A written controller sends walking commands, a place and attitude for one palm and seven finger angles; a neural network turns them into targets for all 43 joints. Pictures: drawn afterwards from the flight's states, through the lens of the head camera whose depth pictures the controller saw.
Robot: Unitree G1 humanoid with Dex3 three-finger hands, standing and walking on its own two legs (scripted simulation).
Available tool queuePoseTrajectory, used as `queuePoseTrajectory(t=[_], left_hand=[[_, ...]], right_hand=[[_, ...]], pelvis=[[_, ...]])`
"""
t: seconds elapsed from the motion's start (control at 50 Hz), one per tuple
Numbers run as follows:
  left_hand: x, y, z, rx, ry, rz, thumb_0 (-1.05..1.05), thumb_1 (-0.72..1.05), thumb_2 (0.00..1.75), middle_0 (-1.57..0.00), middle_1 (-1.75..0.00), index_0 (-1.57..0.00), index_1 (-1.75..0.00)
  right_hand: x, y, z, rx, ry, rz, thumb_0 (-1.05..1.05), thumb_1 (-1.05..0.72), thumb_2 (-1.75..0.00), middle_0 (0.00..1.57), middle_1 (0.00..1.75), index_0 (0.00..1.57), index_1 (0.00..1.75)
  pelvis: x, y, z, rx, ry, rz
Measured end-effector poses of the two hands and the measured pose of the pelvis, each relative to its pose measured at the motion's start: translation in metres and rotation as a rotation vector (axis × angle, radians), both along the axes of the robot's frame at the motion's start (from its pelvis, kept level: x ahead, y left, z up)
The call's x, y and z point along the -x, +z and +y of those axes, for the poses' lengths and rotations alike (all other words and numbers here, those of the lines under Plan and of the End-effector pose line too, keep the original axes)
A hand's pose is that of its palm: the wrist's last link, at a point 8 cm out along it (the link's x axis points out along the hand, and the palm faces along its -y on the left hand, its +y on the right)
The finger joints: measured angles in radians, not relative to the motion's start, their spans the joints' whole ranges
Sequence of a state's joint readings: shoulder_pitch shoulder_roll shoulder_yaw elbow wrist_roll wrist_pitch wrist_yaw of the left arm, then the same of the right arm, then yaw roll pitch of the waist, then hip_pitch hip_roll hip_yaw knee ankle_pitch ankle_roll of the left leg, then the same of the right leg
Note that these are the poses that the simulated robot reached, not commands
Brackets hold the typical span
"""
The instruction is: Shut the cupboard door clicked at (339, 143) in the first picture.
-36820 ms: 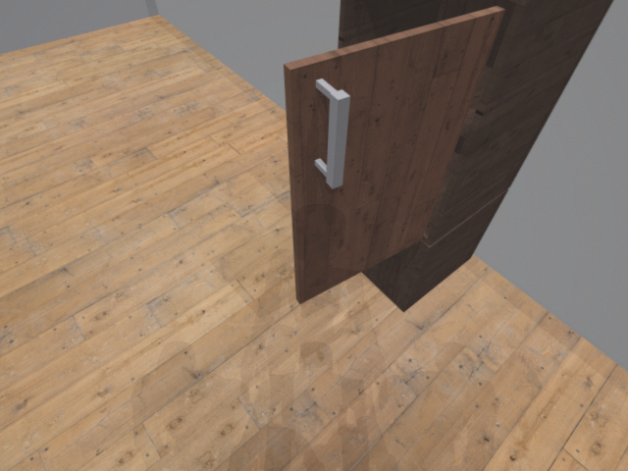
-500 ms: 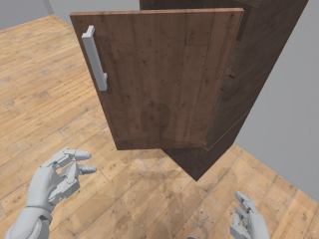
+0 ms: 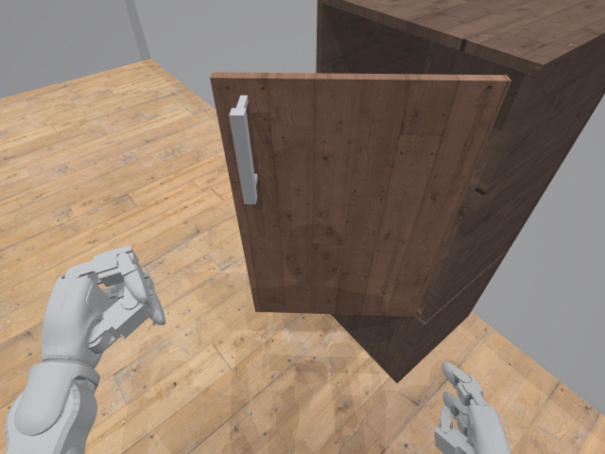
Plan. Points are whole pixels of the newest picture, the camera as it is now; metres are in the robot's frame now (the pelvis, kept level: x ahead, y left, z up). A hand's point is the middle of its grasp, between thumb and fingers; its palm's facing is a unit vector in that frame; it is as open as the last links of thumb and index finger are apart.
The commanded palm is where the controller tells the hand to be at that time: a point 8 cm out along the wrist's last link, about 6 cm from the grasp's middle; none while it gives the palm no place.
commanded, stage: raise the hand and make a fist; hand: left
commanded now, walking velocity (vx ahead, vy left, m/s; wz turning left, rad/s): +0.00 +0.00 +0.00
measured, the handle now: (246, 152) +0.48 +0.15 +0.17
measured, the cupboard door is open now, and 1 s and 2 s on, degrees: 49 49 49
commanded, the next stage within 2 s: bring the fist close to the handle in 0.64 s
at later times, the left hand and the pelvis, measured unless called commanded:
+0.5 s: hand (159, 298) +0.23 +0.18 +0.16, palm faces +0.10 -0.99 -0.04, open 3.1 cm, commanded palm +0.19 +0.23 +0.17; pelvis -0.01 -0.01 +0.02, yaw -1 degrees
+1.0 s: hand (177, 263) +0.26 +0.17 +0.18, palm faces +0.15 -0.99 -0.04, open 3.1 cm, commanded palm +0.23 +0.20 +0.17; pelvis -0.02 -0.03 +0.02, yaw +0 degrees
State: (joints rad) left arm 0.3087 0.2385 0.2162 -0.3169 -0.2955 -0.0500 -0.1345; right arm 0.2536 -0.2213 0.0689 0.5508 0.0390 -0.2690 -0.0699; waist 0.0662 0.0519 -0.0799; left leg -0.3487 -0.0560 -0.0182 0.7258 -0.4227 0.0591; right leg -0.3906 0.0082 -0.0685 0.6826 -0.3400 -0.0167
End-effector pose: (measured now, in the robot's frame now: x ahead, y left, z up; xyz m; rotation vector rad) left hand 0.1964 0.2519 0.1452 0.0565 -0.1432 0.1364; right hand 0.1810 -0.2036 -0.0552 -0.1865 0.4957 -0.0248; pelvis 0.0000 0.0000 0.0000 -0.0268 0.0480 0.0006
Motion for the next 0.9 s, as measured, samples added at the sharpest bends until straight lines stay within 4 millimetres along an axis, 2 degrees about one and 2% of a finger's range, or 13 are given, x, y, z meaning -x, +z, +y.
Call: queuePoseTrajectory(t=[0.1, 0.16, 0.26, 0.32, 0.36, 0.48, 0.52, 0.66, 0.78, 0.84, 0.9], left_hand=[[-0.007, 0.001, -0.008, 0.006, -0.057, 0.095, 0.02, 0.9, 0.9, -1.25, -1.45, -1.25, -1.45], [-0.01, 0.004, -0.006, 0.004, -0.05, 0.122, 0.02, 0.89, 0.9, -1.27, -1.47, -1.27, -1.47], [-0.014, 0.031, 0.004, -0.007, 0.005, 0.035, 0.02, 0.89, 0.9, -1.29, -1.49, -1.29, -1.49], [-0.015, 0.043, 0.003, -0.001, 0.004, -0.003, 0.02, 0.89, 0.9, -1.29, -1.49, -1.29, -1.5], [-0.016, 0.041, -0.002, 0.011, -0.017, 0.022, 0.02, 0.9, 0.9, -1.3, -1.49, -1.29, -1.5], [-0.009, 0.015, -0.017, 0.03, -0.047, 0.17, 0.01, 0.9, 0.9, -1.3, -1.49, -1.3, -1.5], [-0.004, 0.016, -0.017, 0.022, -0.023, 0.155, 0.02, 0.89, 0.9, -1.3, -1.49, -1.3, -1.5], [0.005, 0.039, -0.019, 0.003, 0.031, 0.014, 0.02, 0.9, 0.9, -1.3, -1.5, -1.3, -1.5], [0.003, 0.024, -0.035, 0.006, -0.036, 0.121, 0.02, 0.9, 0.9, -1.3, -1.5, -1.3, -1.5], [0.0, 0.02, -0.034, 0.011, -0.016, 0.138, 0.02, 0.89, 0.9, -1.3, -1.5, -1.3, -1.5], [-0.009, 0.026, -0.028, 0.014, 0.031, 0.094, 0.02, 0.89, 0.9, -1.3, -1.5, -1.3, -1.5]], right_hand=[[-0.004, 0.003, 0.006, -0.011, 0.003, 0.007, 0.02, -0.9, -0.9, 0.2, 0.3, 0.2, 0.3], [-0.004, 0.006, 0.005, -0.008, -0.004, 0.016, 0.02, -0.9, -0.9, 0.2, 0.3, 0.2, 0.3], [-0.002, 0.009, 0.001, 0.002, 0.0, 0.027, 0.02, -0.9, -0.9, 0.2, 0.3, 0.2, 0.3], [0.0, 0.01, -0.002, 0.001, -0.001, 0.03, 0.02, -0.9, -0.9, 0.2, 0.3, 0.2, 0.3], [0.001, 0.01, -0.005, -0.004, -0.011, 0.031, 0.02, -0.9, -0.9, 0.2, 0.3, 0.2, 0.3], [0.007, 0.011, -0.016, -0.008, -0.042, 0.036, 0.02, -0.9, -0.9, 0.2, 0.3, 0.2, 0.3], [0.009, 0.012, -0.019, -0.001, -0.04, 0.035, 0.02, -0.9, -0.9, 0.2, 0.3, 0.2, 0.3], [0.015, 0.011, -0.026, 0.004, -0.019, 0.035, 0.02, -0.9, -0.9, 0.2, 0.3, 0.2, 0.3], [0.02, 0.008, -0.032, -0.014, -0.043, 0.04, 0.02, -0.9, -0.9, 0.2, 0.3, 0.2, 0.3], [0.022, 0.007, -0.036, -0.007, -0.049, 0.046, 0.02, -0.9, -0.9, 0.2, 0.3, 0.2, 0.3], [0.022, 0.006, -0.04, 0.004, -0.045, 0.054, 0.02, -0.9, -0.9, 0.2, 0.3, 0.2, 0.3]], pelvis=[[0.0, 0.005, 0.003, -0.002, 0.0, -0.024], [0.001, 0.008, 0.002, -0.006, -0.003, -0.036], [0.002, 0.012, -0.001, -0.008, -0.001, -0.057], [0.003, 0.013, -0.003, -0.008, 0.001, -0.067], [0.004, 0.014, -0.003, -0.009, 0.0, -0.072], [0.008, 0.015, -0.008, -0.017, -0.012, -0.081], [0.009, 0.015, -0.011, -0.019, -0.013, -0.085], [0.015, 0.016, -0.02, -0.018, -0.001, -0.103], [0.018, 0.016, -0.025, -0.021, -0.005, -0.103], [0.02, 0.016, -0.028, -0.021, -0.005, -0.102], [0.021, 0.016, -0.031, -0.02, 0.0, -0.103]])
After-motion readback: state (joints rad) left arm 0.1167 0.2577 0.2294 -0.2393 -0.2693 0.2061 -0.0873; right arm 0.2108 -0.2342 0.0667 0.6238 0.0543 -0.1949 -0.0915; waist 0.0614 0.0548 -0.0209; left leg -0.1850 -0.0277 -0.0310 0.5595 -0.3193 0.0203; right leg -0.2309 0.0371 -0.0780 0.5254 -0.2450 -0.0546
